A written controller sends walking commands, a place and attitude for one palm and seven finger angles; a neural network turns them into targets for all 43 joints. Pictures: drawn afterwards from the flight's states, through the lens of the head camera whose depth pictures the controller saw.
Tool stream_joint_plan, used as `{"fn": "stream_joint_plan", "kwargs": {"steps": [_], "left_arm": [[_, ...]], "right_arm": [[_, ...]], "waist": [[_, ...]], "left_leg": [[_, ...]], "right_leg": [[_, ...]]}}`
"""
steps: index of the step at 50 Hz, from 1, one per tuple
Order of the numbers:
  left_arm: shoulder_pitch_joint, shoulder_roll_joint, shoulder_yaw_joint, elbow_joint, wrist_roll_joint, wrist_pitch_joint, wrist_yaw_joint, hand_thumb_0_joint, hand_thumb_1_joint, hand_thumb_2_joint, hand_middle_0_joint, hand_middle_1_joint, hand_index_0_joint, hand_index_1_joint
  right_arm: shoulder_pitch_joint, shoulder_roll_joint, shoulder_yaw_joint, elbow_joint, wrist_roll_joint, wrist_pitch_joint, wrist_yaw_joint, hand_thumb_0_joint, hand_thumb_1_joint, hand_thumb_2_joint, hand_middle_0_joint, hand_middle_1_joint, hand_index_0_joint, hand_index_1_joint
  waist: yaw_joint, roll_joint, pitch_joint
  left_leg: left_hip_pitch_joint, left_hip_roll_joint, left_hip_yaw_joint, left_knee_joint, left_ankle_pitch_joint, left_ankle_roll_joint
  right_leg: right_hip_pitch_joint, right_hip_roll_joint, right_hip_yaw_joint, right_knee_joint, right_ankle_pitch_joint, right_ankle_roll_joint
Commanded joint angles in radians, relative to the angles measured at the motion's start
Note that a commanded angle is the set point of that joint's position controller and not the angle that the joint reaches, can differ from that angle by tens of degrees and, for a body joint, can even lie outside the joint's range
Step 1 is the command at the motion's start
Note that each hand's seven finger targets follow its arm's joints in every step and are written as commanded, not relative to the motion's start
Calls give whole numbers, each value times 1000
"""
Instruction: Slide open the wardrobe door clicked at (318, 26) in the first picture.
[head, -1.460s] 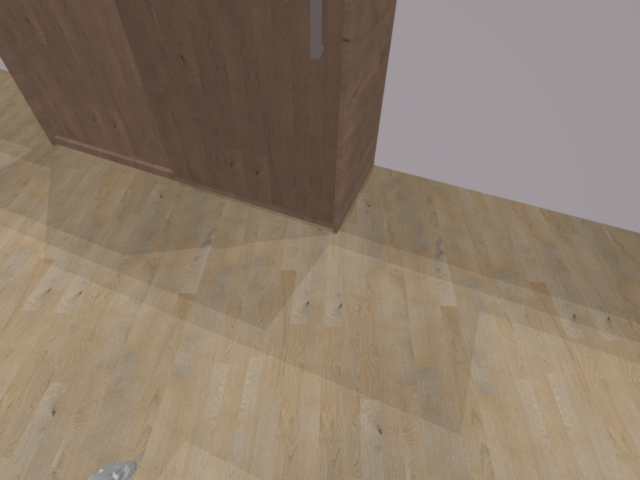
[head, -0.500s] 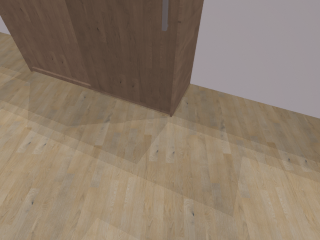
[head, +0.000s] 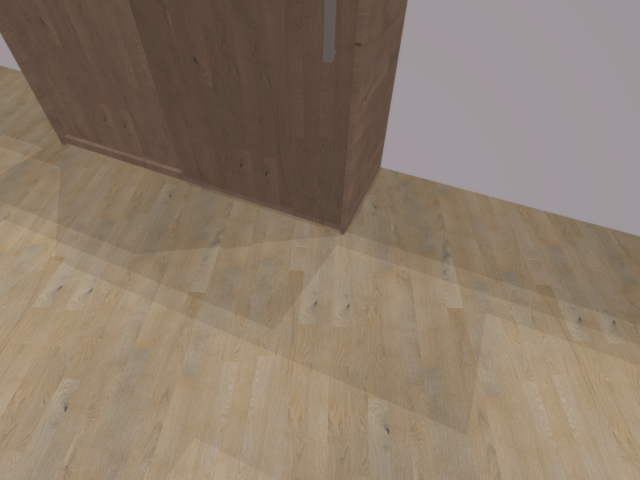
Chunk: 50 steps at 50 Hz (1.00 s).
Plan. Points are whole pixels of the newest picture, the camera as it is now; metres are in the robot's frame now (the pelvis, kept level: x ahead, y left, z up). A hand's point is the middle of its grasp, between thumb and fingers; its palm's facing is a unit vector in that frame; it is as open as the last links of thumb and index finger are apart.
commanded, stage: walk to a spot facing it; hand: right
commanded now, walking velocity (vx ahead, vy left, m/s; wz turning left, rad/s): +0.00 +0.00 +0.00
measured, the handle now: (333, 7) +1.23 +0.04 +0.13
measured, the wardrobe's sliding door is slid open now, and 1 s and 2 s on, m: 0.00 0.00 0.00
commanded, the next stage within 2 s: none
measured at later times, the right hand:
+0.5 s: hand out of the picture +0.05 -0.18 -0.18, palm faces -0.12 +0.96 -0.26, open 7.4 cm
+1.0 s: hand (464, 446) +0.23 -0.21 -0.18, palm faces -0.37 +0.91 -0.19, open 7.4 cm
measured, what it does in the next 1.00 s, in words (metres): walks ahead, turning left: right foot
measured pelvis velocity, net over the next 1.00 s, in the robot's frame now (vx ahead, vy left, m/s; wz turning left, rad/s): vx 0.12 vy -0.03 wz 0.48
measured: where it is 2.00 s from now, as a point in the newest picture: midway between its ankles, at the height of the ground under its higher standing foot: (264, 418)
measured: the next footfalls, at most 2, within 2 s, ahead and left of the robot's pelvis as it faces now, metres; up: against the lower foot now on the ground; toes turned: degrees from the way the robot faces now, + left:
right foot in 0.86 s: +0.17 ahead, -0.10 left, +0.00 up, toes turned +20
left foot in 1.40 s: +0.30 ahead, +0.20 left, +0.00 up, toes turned +48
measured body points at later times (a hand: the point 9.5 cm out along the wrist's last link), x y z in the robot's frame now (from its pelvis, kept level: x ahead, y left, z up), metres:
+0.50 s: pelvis -0.01 +0.02 -0.03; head +0.01 +0.04 +0.42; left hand +0.02 +0.28 -0.18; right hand +0.06 -0.23 -0.16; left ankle -0.01 +0.11 -0.75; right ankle -0.01 -0.12 -0.72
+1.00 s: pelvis +0.12 -0.03 +0.00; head +0.13 -0.06 +0.45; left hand +0.08 +0.22 -0.12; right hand +0.25 -0.26 -0.17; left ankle +0.04 +0.09 -0.66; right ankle +0.13 -0.12 -0.75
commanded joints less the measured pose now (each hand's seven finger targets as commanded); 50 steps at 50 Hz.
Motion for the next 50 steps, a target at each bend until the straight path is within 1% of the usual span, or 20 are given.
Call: {"fn": "stream_joint_plan", "kwargs": {"steps": [1,6,9,15,19,20,21,22,23,24,26,28,36,40,41,42,43,44,46,50], "left_arm": [[-43,207,41,-59,3,-25,17,0,900,900,-200,-300,-200,-300],[-37,204,46,-62,5,-24,20,0,900,900,-200,-300,-200,-300],[35,91,35,-72,6,-2,27,0,900,900,-200,-300,-200,-300],[42,118,75,-159,9,17,36,0,900,900,-200,-300,-200,-300],[-14,133,94,-203,12,13,27,0,900,900,-200,-300,-200,-300],[-35,128,94,-217,14,14,24,0,900,900,-200,-300,-200,-300],[-60,109,90,-228,17,21,18,0,900,900,-200,-300,-200,-300],[-52,17,74,-262,7,30,9,0,900,900,-200,-300,-200,-300],[-125,45,74,-298,13,27,8,0,900,900,-200,-300,-200,-300],[-125,46,80,-295,11,20,4,0,900,900,-200,-300,-200,-300],[-23,40,88,-257,20,5,-5,0,900,900,-200,-300,-200,-300],[10,12,87,-237,21,-1,-7,0,900,900,-200,-300,-200,-300],[-45,-45,80,-287,11,-27,-4,0,900,900,-200,-300,-200,-300],[55,-41,80,-271,2,-50,9,0,900,900,-200,-300,-200,-300],[143,-11,85,-239,-1,-58,21,0,900,900,-200,-300,-200,-300],[261,74,104,-209,4,-62,33,0,900,900,-200,-300,-200,-300],[357,163,121,-197,18,-58,33,0,900,900,-200,-300,-200,-300],[318,132,110,-206,20,-54,31,0,900,900,-200,-300,-200,-300],[228,24,81,-214,17,-64,30,0,900,900,-200,-300,-200,-300],[243,-36,58,-182,11,-89,37,0,900,900,-200,-300,-200,-300]], "right_arm": [[-34,-205,-38,-65,5,-26,-9,0,-900,-900,200,300,200,300],[-38,-203,-43,-75,3,-20,-7,0,-900,-900,200,300,200,300],[23,-100,-32,-86,3,13,-13,0,-900,-900,200,300,200,300],[60,-86,-56,-171,-5,39,1,0,-900,-900,200,300,200,300],[153,-35,-72,-190,-6,45,18,0,-900,-900,200,300,200,300],[192,-31,-80,-186,-9,41,24,0,-900,-900,200,300,200,300],[272,-43,-88,-168,-15,31,28,0,-900,-900,200,300,200,300],[313,-152,-109,-170,-30,13,14,0,-900,-900,200,300,200,300],[337,-154,-106,-181,-7,8,-3,0,-900,-900,200,300,200,300],[277,-143,-104,-194,-6,2,-9,0,-900,-900,200,300,200,300],[180,-82,-94,-221,-5,-18,-5,0,-900,-900,200,300,200,300],[204,-63,-95,-210,-5,-34,-2,0,-900,-900,200,300,200,300],[294,-50,-106,-172,-12,-37,3,0,-900,-900,200,300,200,300],[214,-58,-118,-195,-10,-27,2,0,-900,-900,200,300,200,300],[188,-35,-117,-208,-7,-25,4,0,-900,-900,200,300,200,300],[190,22,-109,-222,-2,-24,14,0,-900,-900,200,300,200,300],[175,68,-103,-247,0,-30,23,0,-900,-900,200,300,200,300],[121,24,-112,-258,-10,-33,25,0,-900,-900,200,300,200,300],[94,23,-119,-224,-19,-24,46,0,-900,-900,200,300,200,300],[134,76,-105,-197,-24,8,59,0,-900,-900,200,300,200,300]], "waist": [[-2,-6,-48],[0,-8,-43],[7,8,-47],[5,-59,-38],[-42,-194,-64],[-68,-158,-56],[-116,-34,-31],[-125,377,10],[-147,351,89],[-95,225,137],[-19,116,60],[-16,89,-7],[-56,145,-20],[-4,145,-40],[32,82,-61],[82,-136,-123],[105,-339,-109],[97,-233,-34],[35,-120,87],[-13,-148,78]], "left_leg": [[0,118,-95,-73,119,28],[-22,112,-108,-59,159,32],[-69,104,-126,13,239,22],[-202,32,-113,201,170,14],[-159,1,9,428,-242,-8],[-61,20,2,367,-250,-2],[28,24,-64,194,-232,19],[66,250,-521,-96,-441,119],[-95,313,-760,-301,-551,156],[-144,298,-763,-315,-575,173],[-108,229,-553,-227,-406,180],[-67,184,-450,-188,-255,176],[-6,153,-442,-153,-139,194],[-159,106,-412,-40,-95,157],[-285,51,-374,61,-113,125],[-469,-49,-257,275,-208,81],[-625,-105,-72,557,-390,21],[-645,-17,-69,685,-342,11],[-624,55,-45,800,-169,1],[-570,74,-1,850,12,-23]], "right_leg": [[13,-110,90,-69,122,-34],[30,-116,71,-50,133,-33],[26,-123,16,17,147,-14],[-20,-203,38,46,58,-56],[-122,-339,77,12,-68,-138],[-215,-330,51,71,-179,-123],[-328,-241,-25,249,-317,-64],[-574,-48,-159,627,-486,35],[-592,-20,-15,759,-407,26],[-587,-47,51,808,-290,19],[-512,-81,39,755,-145,28],[-458,-73,9,703,-98,38],[-398,-27,-26,424,-116,42],[-89,9,-38,148,-83,27],[108,-20,-13,40,-71,20],[328,-208,183,-44,-222,-19],[341,-461,482,-167,-392,-106],[215,-510,539,-215,-444,-153],[44,-400,332,-225,-313,-118],[11,-283,7,-184,84,-61]]}}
